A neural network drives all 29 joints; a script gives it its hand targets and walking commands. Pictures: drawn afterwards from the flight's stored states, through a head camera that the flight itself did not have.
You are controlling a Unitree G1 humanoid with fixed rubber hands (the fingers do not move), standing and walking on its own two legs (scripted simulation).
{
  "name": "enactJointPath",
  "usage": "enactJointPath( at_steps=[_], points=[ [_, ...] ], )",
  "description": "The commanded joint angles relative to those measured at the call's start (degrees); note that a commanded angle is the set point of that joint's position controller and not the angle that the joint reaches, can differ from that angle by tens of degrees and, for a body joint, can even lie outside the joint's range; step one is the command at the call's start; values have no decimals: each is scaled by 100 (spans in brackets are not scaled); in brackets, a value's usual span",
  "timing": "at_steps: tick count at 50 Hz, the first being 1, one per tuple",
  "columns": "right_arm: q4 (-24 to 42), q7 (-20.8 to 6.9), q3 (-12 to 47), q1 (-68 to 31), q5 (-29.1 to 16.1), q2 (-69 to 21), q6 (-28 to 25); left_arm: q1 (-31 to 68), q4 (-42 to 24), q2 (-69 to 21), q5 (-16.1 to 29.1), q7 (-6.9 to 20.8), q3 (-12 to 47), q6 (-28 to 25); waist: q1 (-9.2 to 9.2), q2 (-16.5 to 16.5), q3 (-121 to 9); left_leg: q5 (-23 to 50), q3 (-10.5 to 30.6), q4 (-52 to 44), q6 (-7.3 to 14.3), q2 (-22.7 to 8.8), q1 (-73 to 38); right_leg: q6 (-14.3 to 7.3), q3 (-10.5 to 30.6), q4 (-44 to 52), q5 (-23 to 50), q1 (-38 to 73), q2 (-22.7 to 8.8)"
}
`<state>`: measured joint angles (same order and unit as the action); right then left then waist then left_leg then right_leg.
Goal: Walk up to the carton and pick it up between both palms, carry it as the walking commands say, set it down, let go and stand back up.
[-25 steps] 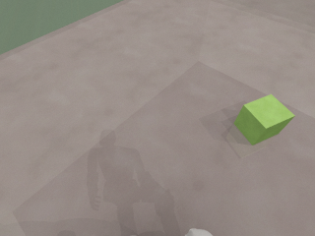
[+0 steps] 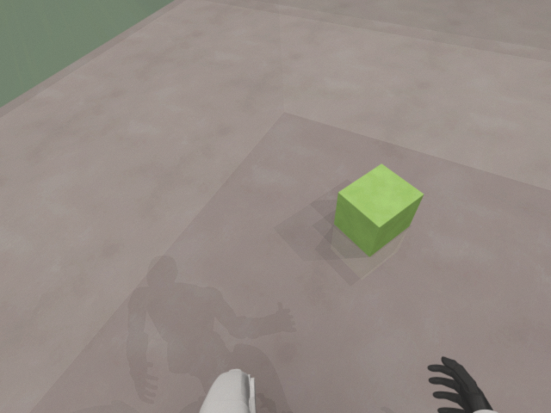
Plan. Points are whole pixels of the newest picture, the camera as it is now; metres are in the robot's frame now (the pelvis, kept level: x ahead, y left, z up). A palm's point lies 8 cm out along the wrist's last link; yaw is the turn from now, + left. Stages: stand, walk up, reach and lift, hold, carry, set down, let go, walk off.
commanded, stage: walk up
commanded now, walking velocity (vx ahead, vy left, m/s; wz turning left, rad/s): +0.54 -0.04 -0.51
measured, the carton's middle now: (375, 210) +0.94 -0.27 -0.66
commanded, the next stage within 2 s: none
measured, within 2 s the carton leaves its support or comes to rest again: neither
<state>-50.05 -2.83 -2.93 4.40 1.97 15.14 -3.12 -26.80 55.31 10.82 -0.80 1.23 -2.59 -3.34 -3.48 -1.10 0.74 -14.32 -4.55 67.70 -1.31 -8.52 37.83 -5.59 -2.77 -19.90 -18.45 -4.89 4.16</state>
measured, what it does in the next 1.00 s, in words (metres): walks ahead, turning right: left foot, then right foot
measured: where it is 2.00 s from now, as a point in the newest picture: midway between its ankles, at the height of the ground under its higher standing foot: (353, 333)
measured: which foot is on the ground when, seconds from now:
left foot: up 0.00-0.28, down 0.30-0.72, up 0.74-1.00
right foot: down 0.00-0.30, up 0.32-0.70, down 0.72-1.00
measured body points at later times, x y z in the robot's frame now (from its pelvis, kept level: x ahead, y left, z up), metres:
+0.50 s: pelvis +0.32 -0.05 +0.00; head +0.35 -0.05 +0.45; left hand +0.48 +0.19 -0.13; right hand +0.21 -0.30 -0.14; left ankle +0.32 +0.04 -0.74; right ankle +0.27 -0.17 -0.65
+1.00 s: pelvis +0.51 -0.14 +0.01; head +0.54 -0.18 +0.45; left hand +0.53 +0.11 -0.12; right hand +0.52 -0.40 -0.16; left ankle +0.57 +0.01 -0.67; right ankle +0.53 -0.25 -0.74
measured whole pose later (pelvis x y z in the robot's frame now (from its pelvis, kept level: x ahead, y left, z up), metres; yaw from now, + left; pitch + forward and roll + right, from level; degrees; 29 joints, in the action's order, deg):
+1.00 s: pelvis +0.51 -0.14 +0.01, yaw -17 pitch -1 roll +2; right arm -58.2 0.4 -4.8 8.6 1.9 13.6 0.0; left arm -21.9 61.1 10.1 -1.6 -0.2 -3.8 -4.8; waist -3.5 -2.6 5.1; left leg -19.0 -3.5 55.8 -2.0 -5.6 26.3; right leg -2.1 -4.8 -21.3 -6.8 -13.8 -2.6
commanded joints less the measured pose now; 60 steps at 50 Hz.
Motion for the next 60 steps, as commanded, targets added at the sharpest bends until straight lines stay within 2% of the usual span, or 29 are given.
enactJointPath(
  at_steps=[1,2,4,5,9,12,14,15,16,17,18,22,25,27,29,31,34,36,38,39,40,41,43,47,50,53,56,59,60],
  points=[
    [350,-42,31,3,-64,146,65,-444,-160,1008,183,-63,-144,-190,190,388,307,521,58,-93,-24,-126,877,-174,1256,807,3683,573,-1423],
    [578,-72,-35,-695,17,306,80,-606,-41,780,120,-87,-29,-193,-18,177,381,479,-24,-330,-56,-41,1326,-368,1556,816,3750,1004,-1585],
    [796,-60,64,-1156,-101,225,60,-1221,127,481,246,-125,94,-171,-210,622,670,535,-371,-608,-93,120,1404,60,1474,756,4974,1001,-1414],
    [811,-34,59,-1447,-37,248,72,-1413,229,587,102,-160,78,-176,-394,195,719,377,-279,-778,-110,10,1696,-166,1765,693,4863,1583,-1615],
    [905,-4,116,-1479,-197,80,-2,-1096,313,656,20,-189,53,-135,-179,465,519,647,-469,-2442,161,482,533,-18,1355,294,5937,1532,-1346],
    [577,104,127,-744,-146,95,12,-1100,324,781,-81,-260,33,-151,122,779,-14,702,-991,-3133,259,1166,-1172,258,1171,-808,8907,1274,-1335],
    [61,240,-69,641,-97,344,-76,-828,284,640,42,-233,42,-243,775,1111,-275,1184,-396,-3468,519,824,-3766,447,1535,-2254,8262,-446,-1349],
    [-198,322,-201,1706,-4,769,-153,-373,188,740,160,-200,33,-260,1377,976,-1008,1909,499,-3837,887,-99,-5373,543,1249,-3663,6328,-1472,-1113],
    [-441,334,-298,2645,31,1165,-203,-306,-84,287,235,-203,59,-283,1356,-316,-2246,3960,2529,-3825,1411,-2200,-6584,442,625,-5749,-811,-2237,37],
    [-631,359,-284,2677,25,1177,-208,112,-137,510,147,-294,-47,-204,1301,653,-1124,4673,2681,-4071,1383,-2201,-5774,353,828,-5873,-1139,-2633,-193],
    [-605,275,-338,2523,2,947,-205,191,-285,558,202,-285,-65,-232,1204,0,-1157,4947,2814,-4275,1557,-2156,-5770,254,1034,-6077,-768,-2851,-197],
    [-844,328,-86,1465,39,-123,-331,352,-203,9,-53,-63,-59,-84,227,-222,395,1689,1013,-5494,867,-1020,-3155,269,754,-5252,21,-2736,-817],
    [-953,264,-61,1555,-58,9,-456,776,-246,-257,-182,34,66,118,-1,-278,527,2556,246,-5756,722,-892,-2223,484,186,-4119,243,-2157,-967],
    [-945,259,-49,1299,-110,-61,-410,1416,-646,-119,-141,78,91,127,-68,-627,1127,2983,-596,-5874,537,-509,-1830,561,-17,-2772,696,-1916,-1011],
    [-993,219,14,1804,-217,-305,-361,1856,-605,109,-168,129,59,152,284,-1008,854,2766,-721,-5547,546,-285,-1891,642,-326,-2118,1576,-1261,-777],
    [-981,191,-51,1820,-187,164,-302,1812,-533,117,-174,124,82,120,207,-1215,792,3087,-762,-5324,521,-284,-2174,680,-607,-1823,1728,-1158,-635],
    [-1123,295,-103,2364,-209,337,-162,1846,-248,411,-187,161,-14,18,258,-735,230,3644,-873,-4261,419,-445,-2832,484,-635,-1179,1731,-484,-431],
    [-1038,356,-98,2478,-242,254,-90,501,162,1039,-259,34,-229,-103,-327,128,-351,1992,-882,-2578,154,-27,-2040,213,-94,-1033,3149,1211,-998],
    [-931,418,-113,3025,-339,-153,67,-208,230,1801,-276,-108,-353,-108,-213,909,-1505,-2379,-231,-385,-5,435,-1286,-724,2846,-638,5007,1985,-3454],
    [-992,420,-164,3034,-191,-22,118,-48,233,1888,-44,-116,-530,-5,-168,1062,-1798,-1901,265,-6,-77,443,-1271,-808,3581,69,3494,1515,-3443],
    [-1150,422,-123,2688,-94,-12,193,404,146,1496,-1,-110,-452,-29,-11,299,-811,-1570,298,-11,-16,248,-1379,-394,3082,273,2942,596,-3038],
    [-1081,368,-145,2430,-35,-318,147,890,21,1028,-102,-123,-316,-76,241,362,-320,-1175,431,181,-9,210,-1061,-427,3056,512,2577,219,-2724],
    [-1050,357,-189,2153,-100,-235,150,976,119,619,-64,-161,-314,-132,223,685,-295,-673,431,-268,120,-66,-1079,-327,1581,326,4127,128,-2191],
    [-1066,329,-188,1864,22,-399,309,800,242,357,-96,-138,-194,-246,441,572,-394,-502,314,-714,-18,106,-1287,-313,1185,419,3945,-168,-2238],
    [-845,304,-137,1174,-40,-289,449,421,412,306,-87,-155,-79,-207,325,1516,-63,-169,216,-1539,-136,269,-1324,-28,1082,792,2852,-591,-1828],
    [-482,136,27,724,-70,-308,320,739,414,830,-60,-180,-278,16,427,2127,9,-107,-237,-2393,-205,322,-1806,-97,431,1206,-368,-1237,-1302],
    [-411,210,-5,430,-123,-121,267,325,626,563,-67,-186,-176,128,294,1602,490,-50,-470,-2748,-247,470,-1809,-257,662,1119,-605,-1580,-1438],
    [-726,452,-206,1471,-38,173,115,749,420,754,-28,-183,-267,224,825,120,211,321,-326,-4234,-139,375,-3358,-46,609,-493,-698,-2251,-1098],
    [-856,507,-254,1764,40,331,70,554,413,667,-6,-211,-290,265,847,-900,69,-716,782,-5159,-132,-584,-3661,212,-69,-1751,-960,-2700,-533]
  ],
)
